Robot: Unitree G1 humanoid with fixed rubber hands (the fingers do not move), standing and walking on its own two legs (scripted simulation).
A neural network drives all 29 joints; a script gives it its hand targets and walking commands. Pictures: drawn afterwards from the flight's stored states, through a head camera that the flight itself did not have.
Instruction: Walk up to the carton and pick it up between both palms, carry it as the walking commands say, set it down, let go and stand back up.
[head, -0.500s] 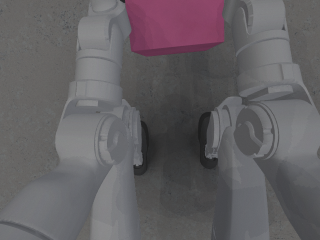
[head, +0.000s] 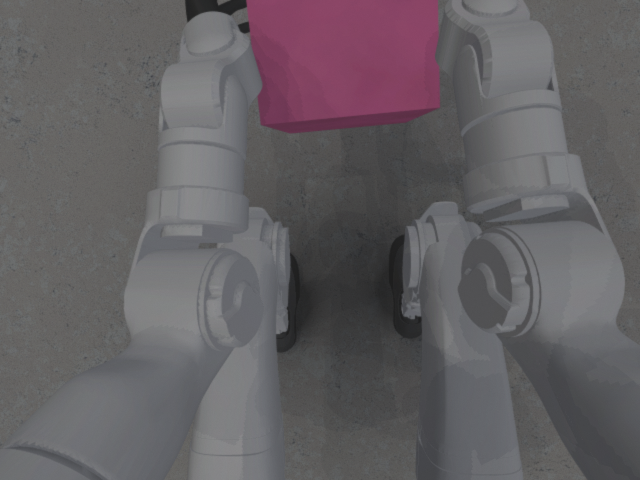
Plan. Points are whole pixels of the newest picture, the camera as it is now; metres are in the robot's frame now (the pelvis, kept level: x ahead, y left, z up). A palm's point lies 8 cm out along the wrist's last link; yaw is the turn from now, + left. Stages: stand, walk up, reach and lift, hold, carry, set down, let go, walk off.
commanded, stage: reach and lift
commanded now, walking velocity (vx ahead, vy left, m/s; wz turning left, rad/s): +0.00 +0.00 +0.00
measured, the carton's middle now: (341, 30) +0.56 +0.01 -0.12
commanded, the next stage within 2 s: none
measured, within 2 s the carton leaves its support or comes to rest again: neither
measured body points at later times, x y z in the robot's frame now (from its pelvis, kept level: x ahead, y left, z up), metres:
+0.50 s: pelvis +0.00 +0.00 +0.05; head +0.26 -0.01 +0.41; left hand +0.52 +0.13 +0.03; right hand +0.54 -0.11 +0.04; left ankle +0.15 +0.14 -0.44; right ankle +0.19 -0.12 -0.44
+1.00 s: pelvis +0.00 +0.00 +0.11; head +0.23 -0.01 +0.49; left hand +0.50 +0.14 +0.10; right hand +0.52 -0.11 +0.11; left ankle +0.15 +0.14 -0.44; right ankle +0.19 -0.12 -0.44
